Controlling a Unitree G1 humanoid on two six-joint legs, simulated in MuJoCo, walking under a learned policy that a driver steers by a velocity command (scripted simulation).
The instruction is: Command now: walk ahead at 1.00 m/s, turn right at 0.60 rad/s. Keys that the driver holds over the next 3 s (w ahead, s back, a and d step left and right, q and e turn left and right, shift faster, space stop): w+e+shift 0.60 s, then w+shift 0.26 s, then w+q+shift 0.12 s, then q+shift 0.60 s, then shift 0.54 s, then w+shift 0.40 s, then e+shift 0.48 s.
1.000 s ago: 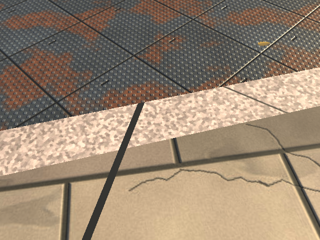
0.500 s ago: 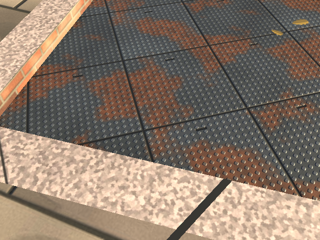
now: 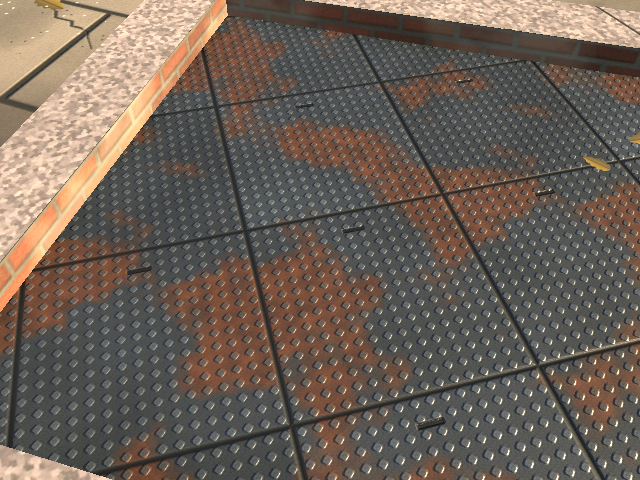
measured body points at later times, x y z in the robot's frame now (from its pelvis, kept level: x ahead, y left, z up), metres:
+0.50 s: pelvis +0.45 -0.04 -0.03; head +0.46 -0.05 +0.42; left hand +0.52 +0.25 -0.15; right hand +0.63 -0.34 -0.07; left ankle +0.67 +0.06 -0.74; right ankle +0.27 -0.06 -0.73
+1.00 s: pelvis +0.84 -0.23 -0.14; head +0.87 -0.26 +0.31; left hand +1.17 -0.24 -0.21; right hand +0.58 -0.32 -0.27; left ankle +0.72 +0.03 -0.76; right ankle +0.86 -0.33 -0.85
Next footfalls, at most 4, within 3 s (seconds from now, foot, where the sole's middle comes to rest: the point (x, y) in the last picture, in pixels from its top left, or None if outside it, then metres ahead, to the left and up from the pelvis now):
0.14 right None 0.30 -0.07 -0.77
0.58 left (311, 411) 0.71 0.03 -0.89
0.96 right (459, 344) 0.89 -0.35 -0.89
1.34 left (459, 240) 1.25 -0.42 -0.89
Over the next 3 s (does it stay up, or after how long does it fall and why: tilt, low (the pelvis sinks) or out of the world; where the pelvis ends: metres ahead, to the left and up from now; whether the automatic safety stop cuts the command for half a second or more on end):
stays up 1.50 -0.59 -0.13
